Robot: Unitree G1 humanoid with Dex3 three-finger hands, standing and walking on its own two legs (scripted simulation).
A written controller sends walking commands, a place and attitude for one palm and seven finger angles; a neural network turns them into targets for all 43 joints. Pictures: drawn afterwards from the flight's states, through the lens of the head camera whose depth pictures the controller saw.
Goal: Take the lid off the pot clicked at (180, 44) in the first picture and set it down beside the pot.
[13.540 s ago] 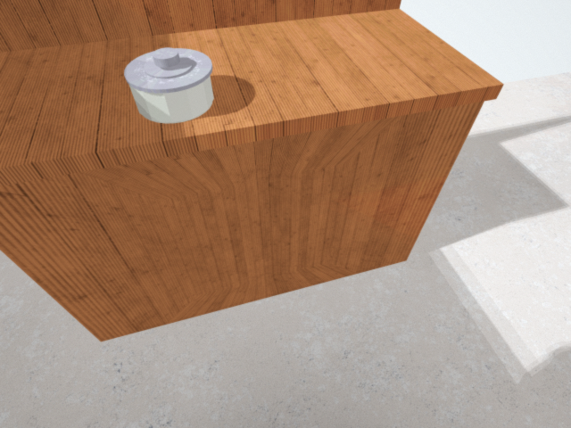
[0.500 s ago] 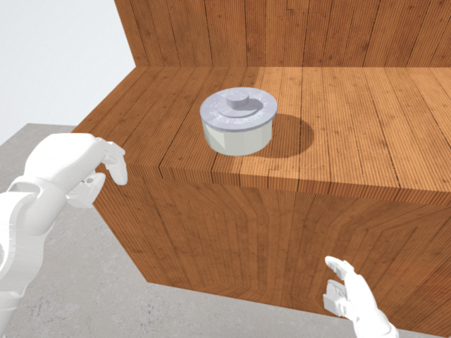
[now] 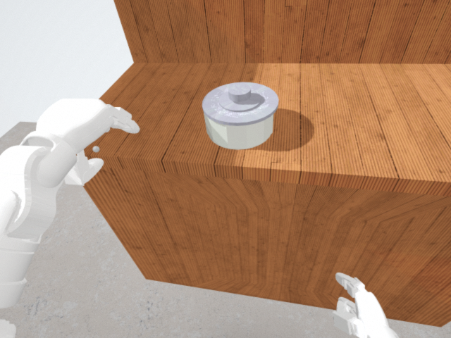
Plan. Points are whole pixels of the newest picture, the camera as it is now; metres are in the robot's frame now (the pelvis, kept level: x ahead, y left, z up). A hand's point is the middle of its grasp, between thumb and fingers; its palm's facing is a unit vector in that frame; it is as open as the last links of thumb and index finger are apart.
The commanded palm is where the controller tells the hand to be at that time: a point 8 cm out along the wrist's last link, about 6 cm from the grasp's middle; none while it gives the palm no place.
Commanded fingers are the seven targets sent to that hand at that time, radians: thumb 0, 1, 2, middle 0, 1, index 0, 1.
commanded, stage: reach forward and open the fingers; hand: left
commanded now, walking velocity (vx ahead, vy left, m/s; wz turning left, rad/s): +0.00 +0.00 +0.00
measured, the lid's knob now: (239, 92) +0.59 +0.05 +0.16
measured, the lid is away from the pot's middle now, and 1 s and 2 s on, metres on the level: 0.00 0.00 0.00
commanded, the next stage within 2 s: move the open hand above the knob in 0.02 s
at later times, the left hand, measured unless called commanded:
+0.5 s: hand (132, 125) +0.37 +0.21 +0.22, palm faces -0.06 +0.00 -1.00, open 10.0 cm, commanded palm +0.35 +0.20 +0.30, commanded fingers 0.00 -0.41 1.74 -0.88 -0.08 -0.88 -0.08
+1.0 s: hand (176, 101) +0.44 +0.15 +0.23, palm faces -0.13 -0.04 -0.99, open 10.0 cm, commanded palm +0.42 +0.14 +0.30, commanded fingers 0.00 -0.41 1.74 -0.88 -0.08 -0.88 -0.08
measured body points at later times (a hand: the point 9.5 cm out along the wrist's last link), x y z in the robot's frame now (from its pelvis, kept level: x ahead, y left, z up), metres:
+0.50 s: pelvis +0.01 -0.01 +0.00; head +0.00 -0.05 +0.45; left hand +0.37 +0.21 +0.28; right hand +0.23 -0.22 -0.09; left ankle +0.13 +0.07 -0.73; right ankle +0.00 -0.13 -0.73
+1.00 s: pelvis +0.04 -0.02 +0.00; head +0.04 -0.06 +0.45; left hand +0.45 +0.15 +0.28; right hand +0.24 -0.25 -0.10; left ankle +0.13 +0.07 -0.73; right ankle +0.00 -0.13 -0.73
